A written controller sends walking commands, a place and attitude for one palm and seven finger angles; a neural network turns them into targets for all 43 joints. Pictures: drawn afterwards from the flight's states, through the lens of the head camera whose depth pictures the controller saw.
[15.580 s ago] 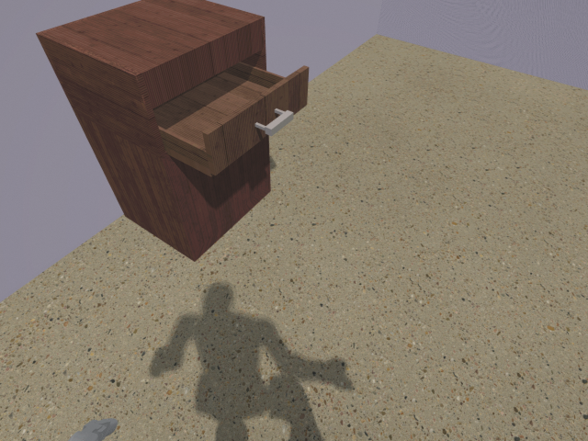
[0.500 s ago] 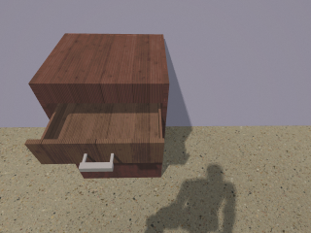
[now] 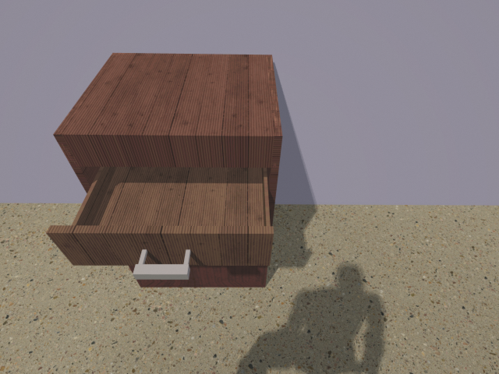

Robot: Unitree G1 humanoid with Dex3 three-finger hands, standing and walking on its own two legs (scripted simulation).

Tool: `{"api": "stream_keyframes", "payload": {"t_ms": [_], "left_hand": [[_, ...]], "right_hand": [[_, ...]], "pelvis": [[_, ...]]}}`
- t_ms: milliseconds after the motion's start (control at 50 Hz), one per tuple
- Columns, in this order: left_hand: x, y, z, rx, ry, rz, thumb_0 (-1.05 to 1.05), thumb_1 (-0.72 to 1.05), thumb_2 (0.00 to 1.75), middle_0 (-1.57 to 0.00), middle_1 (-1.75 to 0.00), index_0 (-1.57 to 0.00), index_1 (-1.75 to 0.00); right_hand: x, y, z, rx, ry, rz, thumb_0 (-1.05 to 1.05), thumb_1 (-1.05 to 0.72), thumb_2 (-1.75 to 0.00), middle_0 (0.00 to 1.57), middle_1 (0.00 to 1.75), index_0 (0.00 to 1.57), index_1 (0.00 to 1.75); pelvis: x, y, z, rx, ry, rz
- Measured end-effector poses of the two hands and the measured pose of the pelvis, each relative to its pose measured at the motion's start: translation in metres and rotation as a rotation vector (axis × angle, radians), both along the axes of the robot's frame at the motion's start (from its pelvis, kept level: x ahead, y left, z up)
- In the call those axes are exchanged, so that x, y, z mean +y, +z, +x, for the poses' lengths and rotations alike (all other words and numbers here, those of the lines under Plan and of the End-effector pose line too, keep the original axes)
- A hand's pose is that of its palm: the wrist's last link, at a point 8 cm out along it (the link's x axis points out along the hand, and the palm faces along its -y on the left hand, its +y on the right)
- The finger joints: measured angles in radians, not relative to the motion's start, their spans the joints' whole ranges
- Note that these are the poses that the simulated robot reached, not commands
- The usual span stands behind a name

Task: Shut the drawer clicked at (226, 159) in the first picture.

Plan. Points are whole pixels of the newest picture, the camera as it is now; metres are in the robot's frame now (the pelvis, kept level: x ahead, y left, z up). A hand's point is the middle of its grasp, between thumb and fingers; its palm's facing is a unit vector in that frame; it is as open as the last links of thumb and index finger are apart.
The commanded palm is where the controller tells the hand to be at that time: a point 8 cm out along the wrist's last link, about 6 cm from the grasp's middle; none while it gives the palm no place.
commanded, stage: look again from close up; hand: left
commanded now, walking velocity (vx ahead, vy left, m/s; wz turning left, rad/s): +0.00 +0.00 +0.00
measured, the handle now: (164, 262) +0.37 +0.21 -0.13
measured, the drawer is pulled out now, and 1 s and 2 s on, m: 0.20 0.20 0.20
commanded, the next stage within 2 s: raise the hand and make a fist in 0.26 s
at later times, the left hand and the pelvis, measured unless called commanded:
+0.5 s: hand (124, 370) +0.15 +0.21 -0.07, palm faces +0.22 -0.95 -0.21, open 7.2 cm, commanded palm +0.10 +0.23 -0.06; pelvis +0.01 +0.02 +0.00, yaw +0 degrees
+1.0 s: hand (145, 366) +0.15 +0.17 -0.03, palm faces +0.04 -0.99 -0.09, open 4.8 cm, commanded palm +0.13 +0.23 -0.05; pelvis -0.06 -0.03 -0.11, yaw +2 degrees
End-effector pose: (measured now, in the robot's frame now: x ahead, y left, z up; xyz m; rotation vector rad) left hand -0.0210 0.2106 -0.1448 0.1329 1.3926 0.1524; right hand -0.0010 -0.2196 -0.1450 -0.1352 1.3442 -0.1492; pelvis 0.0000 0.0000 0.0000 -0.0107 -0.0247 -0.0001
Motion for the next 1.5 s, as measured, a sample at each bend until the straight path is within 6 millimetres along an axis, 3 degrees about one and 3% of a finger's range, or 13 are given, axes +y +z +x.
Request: {"api": "stream_keyframes", "payload": {"t_ms": [180, 380, 480, 540, 600, 720, 800, 860, 980, 1100, 1220, 1320, 1500], "left_hand": [[0.026, 0.005, 0.043, -0.082, -0.031, 0.034, 0.01, 0.9, 0.9, -0.2, -0.3, -0.2, -0.3], [0.029, 0.005, 0.046, -0.058, -0.034, 0.027, 0.01, 0.91, 0.9, -0.2, -0.3, -0.2, -0.3], [0.046, 0.081, 0.124, -0.596, 0.052, 0.118, 0.03, 0.93, 0.9, -0.22, -0.32, -0.22, -0.32], [0.036, 0.128, 0.173, -0.914, 0.009, 0.102, 0.03, 0.93, 0.9, -0.25, -0.35, -0.24, -0.36], [0.014, 0.149, 0.198, -1.175, -0.051, 0.003, 0.02, 0.92, 0.9, -0.29, -0.4, -0.28, -0.4], [-0.017, 0.107, 0.163, -1.362, -0.101, -0.163, 0.01, 0.91, 0.9, -0.39, -0.51, -0.39, -0.51], [-0.002, 0.067, 0.12, -1.248, -0.044, -0.069, 0.01, 0.9, 0.9, -0.48, -0.59, -0.48, -0.6], [0.017, 0.072, 0.103, -1.282, -0.018, 0.045, 0.02, 0.9, 0.9, -0.54, -0.66, -0.53, -0.66], [0.014, 0.119, 0.133, -1.531, -0.161, 0.027, 0.03, 0.9, 0.9, -0.65, -0.79, -0.65, -0.79], [-0.005, 0.092, 0.187, -1.268, -0.243, -0.188, 0.02, 0.9, 0.9, -0.77, -0.92, -0.77, -0.92], [0.017, 0.098, 0.186, -1.239, -0.06, -0.051, 0.02, 0.9, 0.9, -0.89, -1.05, -0.89, -1.05], [0.036, 0.108, 0.171, -1.319, -0.088, 0.033, 0.02, 0.9, 0.9, -0.99, -1.15, -0.98, -1.16], [0.012, 0.096, 0.17, -1.322, -0.149, -0.146, 0.02, 0.9, 0.9, -1.17, -1.35, -1.17, -1.35]], "right_hand": [[0.015, 0.001, -0.003, 0.032, 0.005, 0.011, 0.01, -0.92, -0.89, 0.2, 0.3, 0.2, 0.3], [0.021, 0.004, 0.0, 0.055, 0.002, 0.01, 0.01, -0.91, -0.89, 0.2, 0.3, 0.2, 0.3], [0.002, 0.019, 0.039, -0.247, 0.012, -0.062, 0.02, -0.92, -0.89, 0.2, 0.3, 0.21, 0.3], [-0.011, 0.026, 0.076, -0.441, 0.04, -0.079, 0.02, -0.92, -0.89, 0.2, 0.3, 0.2, 0.3], [-0.022, 0.036, 0.113, -0.605, 0.069, -0.097, 0.02, -0.91, -0.89, 0.2, 0.3, 0.2, 0.3], [-0.035, 0.048, 0.17, -0.808, 0.175, -0.129, 0.01, -0.91, -0.89, 0.2, 0.3, 0.2, 0.3], [-0.033, 0.038, 0.195, -0.864, 0.247, -0.127, 0.01, -0.9, -0.89, 0.2, 0.3, 0.2, 0.3], [-0.025, 0.022, 0.199, -0.877, 0.269, -0.101, 0.01, -0.9, -0.89, 0.2, 0.3, 0.2, 0.3], [-0.007, -0.021, 0.168, -0.804, 0.249, -0.016, 0.01, -0.9, -0.89, 0.2, 0.3, 0.2, 0.3], [-0.016, -0.041, 0.11, -0.633, 0.114, -0.012, 0.01, -0.9, -0.89, 0.2, 0.3, 0.21, 0.3], [-0.044, -0.033, 0.075, -0.508, 0.011, -0.101, 0.02, -0.9, -0.89, 0.2, 0.3, 0.21, 0.3], [-0.053, -0.028, 0.08, -0.481, 0.039, -0.15, 0.02, -0.9, -0.89, 0.2, 0.3, 0.2, 0.3], [-0.019, -0.01, 0.141, -0.663, 0.126, -0.147, 0.02, -0.9, -0.89, 0.2, 0.3, 0.2, 0.3]], "pelvis": [[0.01, 0.002, 0.006, 0.002, -0.008, 0.01], [0.017, 0.003, 0.012, 0.008, -0.011, 0.009], [0.018, 0.0, 0.009, 0.033, -0.007, 0.029], [0.018, -0.006, -0.001, 0.061, 0.019, 0.023], [0.014, -0.019, -0.012, 0.126, 0.008, 0.02], [-0.007, -0.06, -0.034, 0.223, -0.003, 0.027], [-0.019, -0.086, -0.046, 0.246, 0.018, 0.012], [-0.025, -0.099, -0.053, 0.255, 0.032, -0.008], [-0.03, -0.109, -0.061, 0.259, 0.044, -0.038], [-0.028, -0.1, -0.058, 0.263, 0.024, -0.018], [-0.021, -0.085, -0.042, 0.277, -0.001, 0.002], [-0.011, -0.084, -0.035, 0.293, 0.007, -0.009], [0.01, -0.089, -0.035, 0.307, 0.011, -0.032]]}}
